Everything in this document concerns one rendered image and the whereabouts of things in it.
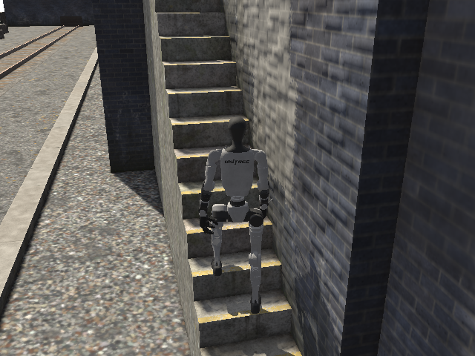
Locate stairs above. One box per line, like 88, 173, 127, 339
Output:
142, 0, 302, 356

